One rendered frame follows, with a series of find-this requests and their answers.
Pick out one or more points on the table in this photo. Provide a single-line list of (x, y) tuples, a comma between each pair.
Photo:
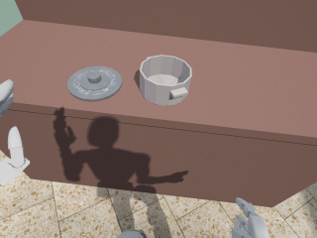
[(247, 127)]

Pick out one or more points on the robot left hand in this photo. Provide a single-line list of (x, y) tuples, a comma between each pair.
[(10, 168)]

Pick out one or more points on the lid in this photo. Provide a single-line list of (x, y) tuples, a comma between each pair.
[(80, 87)]

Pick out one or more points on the robot right hand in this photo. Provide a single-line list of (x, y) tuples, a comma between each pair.
[(253, 227)]

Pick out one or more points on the pot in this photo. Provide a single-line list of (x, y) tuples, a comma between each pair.
[(165, 80)]

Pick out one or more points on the knob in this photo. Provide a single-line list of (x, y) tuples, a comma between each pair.
[(94, 76)]

